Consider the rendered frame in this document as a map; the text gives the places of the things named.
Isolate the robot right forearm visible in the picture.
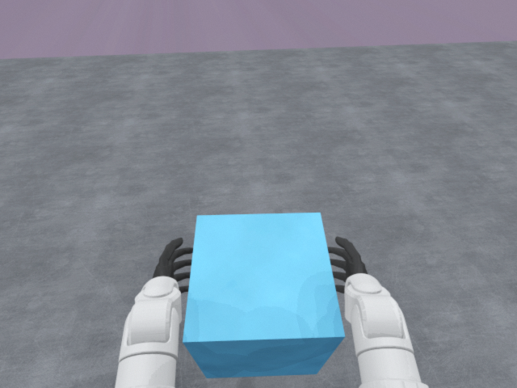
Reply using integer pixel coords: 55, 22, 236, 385
344, 273, 429, 388

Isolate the robot right hand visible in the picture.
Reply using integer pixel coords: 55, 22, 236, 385
327, 237, 368, 293

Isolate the robot left hand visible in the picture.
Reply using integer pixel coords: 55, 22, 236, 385
153, 238, 193, 293

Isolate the robot left forearm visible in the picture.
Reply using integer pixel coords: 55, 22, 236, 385
115, 276, 182, 388

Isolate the carton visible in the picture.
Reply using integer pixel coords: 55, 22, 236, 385
183, 213, 345, 378

